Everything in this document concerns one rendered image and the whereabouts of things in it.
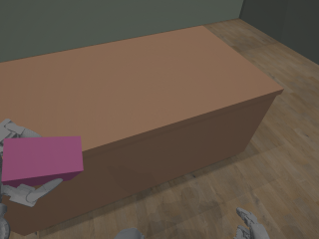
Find robot left forearm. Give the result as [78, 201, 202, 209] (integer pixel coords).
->
[0, 203, 11, 239]

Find sponge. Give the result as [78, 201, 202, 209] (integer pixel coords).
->
[1, 135, 84, 188]

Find robot left hand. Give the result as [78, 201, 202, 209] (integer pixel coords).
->
[0, 119, 63, 208]

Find table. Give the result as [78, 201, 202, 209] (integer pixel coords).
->
[0, 25, 284, 236]

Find robot left thigh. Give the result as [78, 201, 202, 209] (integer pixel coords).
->
[114, 228, 145, 239]

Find robot right hand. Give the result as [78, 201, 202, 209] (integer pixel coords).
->
[233, 207, 270, 239]

